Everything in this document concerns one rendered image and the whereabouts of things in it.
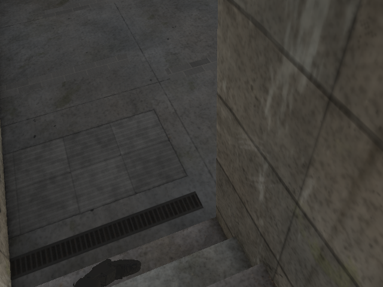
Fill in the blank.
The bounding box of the robot left hand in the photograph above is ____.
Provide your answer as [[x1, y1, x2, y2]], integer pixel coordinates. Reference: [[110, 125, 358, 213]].
[[73, 259, 141, 287]]

